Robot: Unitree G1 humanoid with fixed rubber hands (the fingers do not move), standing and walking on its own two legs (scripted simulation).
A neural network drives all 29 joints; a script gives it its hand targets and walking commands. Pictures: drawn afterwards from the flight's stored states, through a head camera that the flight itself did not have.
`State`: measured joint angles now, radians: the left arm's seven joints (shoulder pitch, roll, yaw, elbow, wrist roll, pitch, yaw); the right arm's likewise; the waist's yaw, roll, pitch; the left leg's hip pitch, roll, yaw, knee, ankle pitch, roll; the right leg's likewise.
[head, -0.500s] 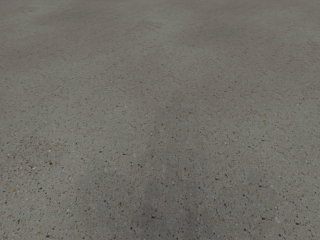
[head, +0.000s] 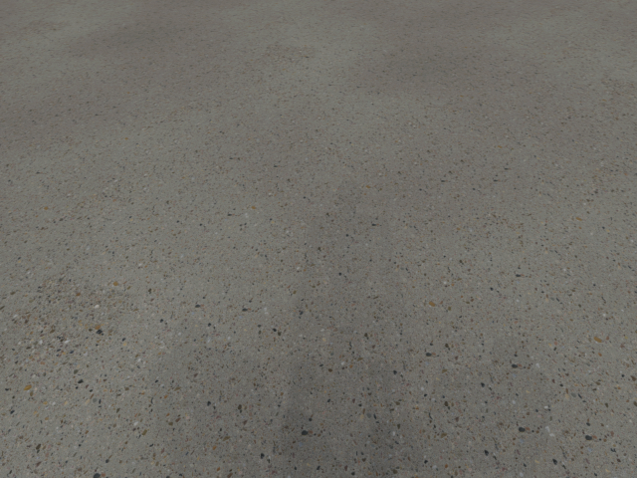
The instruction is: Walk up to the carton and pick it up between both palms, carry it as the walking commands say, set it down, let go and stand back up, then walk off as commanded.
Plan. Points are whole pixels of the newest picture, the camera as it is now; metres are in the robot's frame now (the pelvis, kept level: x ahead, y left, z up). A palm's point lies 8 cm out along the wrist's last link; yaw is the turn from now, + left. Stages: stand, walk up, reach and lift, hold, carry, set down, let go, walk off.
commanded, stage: walk off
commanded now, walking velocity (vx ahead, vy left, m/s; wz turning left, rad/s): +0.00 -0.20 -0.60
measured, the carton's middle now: out of the picture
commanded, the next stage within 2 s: stand in 0.10 s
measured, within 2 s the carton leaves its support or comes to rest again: neither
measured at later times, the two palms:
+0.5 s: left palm out of the picture +0.05 +0.13 -0.14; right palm out of the picture -0.01 -0.32 -0.16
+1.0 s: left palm out of the picture -0.02 +0.10 -0.15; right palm out of the picture -0.08 -0.30 -0.15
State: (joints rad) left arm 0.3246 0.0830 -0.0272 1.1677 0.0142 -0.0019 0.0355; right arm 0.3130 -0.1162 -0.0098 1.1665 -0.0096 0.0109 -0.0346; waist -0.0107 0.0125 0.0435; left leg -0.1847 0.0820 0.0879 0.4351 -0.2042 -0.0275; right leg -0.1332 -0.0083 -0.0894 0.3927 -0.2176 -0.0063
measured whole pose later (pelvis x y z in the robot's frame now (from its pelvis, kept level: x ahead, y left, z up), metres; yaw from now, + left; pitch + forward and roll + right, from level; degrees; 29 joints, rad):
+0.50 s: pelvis -0.03 -0.08 -0.01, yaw -7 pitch +1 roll -1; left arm 0.21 0.12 0.01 1.00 0.04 0.01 0.04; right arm 0.18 -0.18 -0.06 1.04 -0.01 0.04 -0.03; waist 0.00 0.06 0.03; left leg -0.39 0.08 0.06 0.84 -0.43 -0.01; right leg -0.28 0.05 -0.11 0.47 -0.21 -0.09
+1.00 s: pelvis -0.02 -0.11 +0.00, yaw -7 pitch -1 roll +0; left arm 0.30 0.11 -0.04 1.17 0.01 -0.01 0.03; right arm 0.31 -0.11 -0.01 1.20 0.00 0.00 -0.04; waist 0.00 0.02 0.02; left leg -0.11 0.06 0.06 0.39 -0.26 -0.03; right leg -0.14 0.09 -0.12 0.29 -0.15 -0.11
